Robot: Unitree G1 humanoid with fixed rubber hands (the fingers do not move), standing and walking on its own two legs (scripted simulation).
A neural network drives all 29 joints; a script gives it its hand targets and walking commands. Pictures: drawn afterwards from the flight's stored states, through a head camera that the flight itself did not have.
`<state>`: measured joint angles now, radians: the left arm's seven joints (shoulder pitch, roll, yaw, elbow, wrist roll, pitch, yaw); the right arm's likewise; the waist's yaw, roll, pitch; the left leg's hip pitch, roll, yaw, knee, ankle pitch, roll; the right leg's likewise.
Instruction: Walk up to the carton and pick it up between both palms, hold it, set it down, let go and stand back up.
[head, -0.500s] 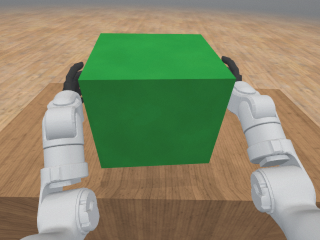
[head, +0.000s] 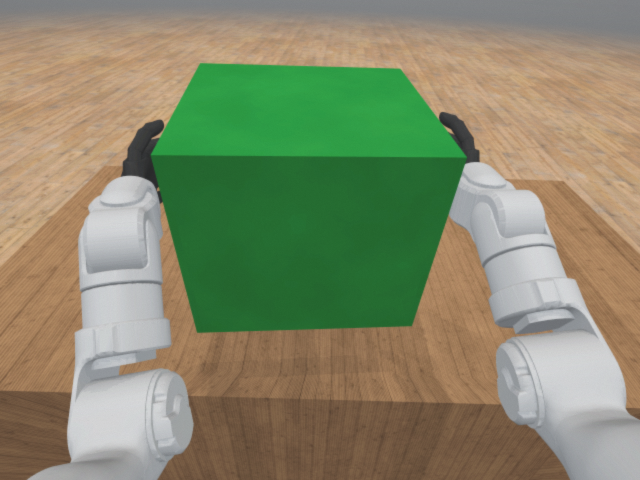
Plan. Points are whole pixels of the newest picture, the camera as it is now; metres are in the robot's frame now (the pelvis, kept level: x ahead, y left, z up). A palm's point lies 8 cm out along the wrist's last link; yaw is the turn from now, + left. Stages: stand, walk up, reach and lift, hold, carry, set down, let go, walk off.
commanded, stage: hold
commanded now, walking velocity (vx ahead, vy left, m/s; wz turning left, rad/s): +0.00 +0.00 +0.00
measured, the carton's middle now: (304, 192) +0.42 +0.00 +0.22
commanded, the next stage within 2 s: none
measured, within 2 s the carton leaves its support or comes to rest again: neither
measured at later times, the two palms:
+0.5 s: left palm (142, 184) +0.36 +0.18 +0.27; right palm (461, 173) +0.36 -0.19 +0.27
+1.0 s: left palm (145, 180) +0.37 +0.18 +0.27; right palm (463, 171) +0.36 -0.19 +0.27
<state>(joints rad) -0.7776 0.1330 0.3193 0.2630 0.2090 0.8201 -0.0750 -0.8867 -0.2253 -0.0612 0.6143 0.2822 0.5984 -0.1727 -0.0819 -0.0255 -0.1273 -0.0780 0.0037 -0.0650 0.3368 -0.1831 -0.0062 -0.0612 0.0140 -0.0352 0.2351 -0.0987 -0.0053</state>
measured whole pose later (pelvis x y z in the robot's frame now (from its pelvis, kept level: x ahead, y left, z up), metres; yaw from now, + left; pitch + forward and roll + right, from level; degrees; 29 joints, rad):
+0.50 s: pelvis +0.00 +0.00 +0.00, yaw -1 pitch -4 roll -1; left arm -0.77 0.13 0.31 0.24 0.21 0.83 -0.06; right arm -0.89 -0.24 -0.05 0.63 0.30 0.58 -0.16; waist -0.07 -0.01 -0.13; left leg -0.08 0.00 -0.05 0.35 -0.19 0.00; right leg -0.07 0.02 -0.01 0.25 -0.11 0.00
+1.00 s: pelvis +0.00 +0.01 +0.00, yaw -1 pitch -4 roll -1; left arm -0.82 0.14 0.30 0.33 0.20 0.81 -0.05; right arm -0.94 -0.25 -0.05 0.71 0.29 0.58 -0.16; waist -0.07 -0.01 -0.15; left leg -0.10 0.00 -0.04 0.34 -0.18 0.00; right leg -0.09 0.01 0.00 0.26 -0.10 0.00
